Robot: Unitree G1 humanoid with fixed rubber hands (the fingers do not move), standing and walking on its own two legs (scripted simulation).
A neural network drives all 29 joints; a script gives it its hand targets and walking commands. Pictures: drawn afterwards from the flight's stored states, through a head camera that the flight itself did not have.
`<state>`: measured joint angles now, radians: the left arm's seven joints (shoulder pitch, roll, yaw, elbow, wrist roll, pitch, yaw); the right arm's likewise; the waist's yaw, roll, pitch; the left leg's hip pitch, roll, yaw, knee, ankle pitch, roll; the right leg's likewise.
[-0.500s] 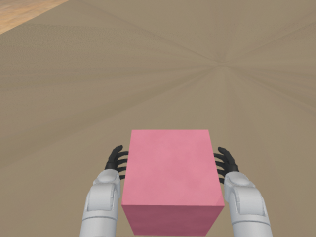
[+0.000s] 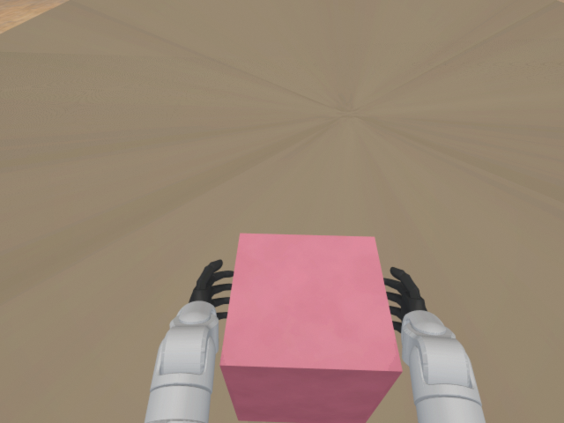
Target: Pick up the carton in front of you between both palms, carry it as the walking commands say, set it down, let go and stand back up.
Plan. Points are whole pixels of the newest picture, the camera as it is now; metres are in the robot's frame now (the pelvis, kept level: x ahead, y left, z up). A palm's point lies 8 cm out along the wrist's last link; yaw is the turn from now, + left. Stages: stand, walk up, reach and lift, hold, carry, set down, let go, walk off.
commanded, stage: hold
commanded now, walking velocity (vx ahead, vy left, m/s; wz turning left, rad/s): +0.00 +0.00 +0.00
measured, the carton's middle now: (303, 332) +0.29 -0.01 -0.05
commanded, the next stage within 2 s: set down in 0.06 s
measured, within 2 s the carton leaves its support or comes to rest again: neither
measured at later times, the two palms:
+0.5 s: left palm (193, 307) +0.33 +0.17 -0.02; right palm (375, 317) +0.31 -0.13 -0.03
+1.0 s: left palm (204, 342) +0.36 +0.18 -0.21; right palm (345, 333) +0.38 -0.12 -0.22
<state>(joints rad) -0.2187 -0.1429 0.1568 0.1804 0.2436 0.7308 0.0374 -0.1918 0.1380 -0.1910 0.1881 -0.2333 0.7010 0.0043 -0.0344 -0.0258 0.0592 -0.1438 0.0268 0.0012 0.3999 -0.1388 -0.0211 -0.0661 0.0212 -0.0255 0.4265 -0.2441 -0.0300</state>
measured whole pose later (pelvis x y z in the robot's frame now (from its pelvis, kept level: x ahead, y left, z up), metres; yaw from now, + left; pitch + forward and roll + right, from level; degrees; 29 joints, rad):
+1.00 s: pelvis -0.05 +0.01 -0.16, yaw -1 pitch +35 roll +0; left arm -0.70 -0.10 0.46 0.58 0.24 0.25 0.04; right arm -0.74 0.08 -0.41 0.66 -0.22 0.24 -0.03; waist 0.04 -0.04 -0.19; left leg -1.54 -0.02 -0.03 1.29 -0.37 -0.01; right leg -1.48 0.08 0.04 1.36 -0.50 -0.01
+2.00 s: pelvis -0.09 +0.02 -0.37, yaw -3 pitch +43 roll -1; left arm -1.23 0.15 0.41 0.76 0.08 0.25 0.11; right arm -1.37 -0.17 -0.21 0.96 -0.03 0.21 -0.14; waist 0.13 -0.08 0.19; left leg -2.32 -0.02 -0.02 2.01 -0.44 -0.01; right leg -2.23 0.12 0.00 2.09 -0.61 0.03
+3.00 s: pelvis -0.09 +0.01 -0.40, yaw -3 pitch +37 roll +2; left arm -1.32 0.25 0.49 0.99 0.08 0.18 -0.05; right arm -1.48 -0.20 -0.22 1.12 -0.11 0.16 -0.07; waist 0.15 -0.05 0.32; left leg -2.29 0.01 -0.01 2.12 -0.48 -0.03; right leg -2.24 0.15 0.01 2.22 -0.63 0.01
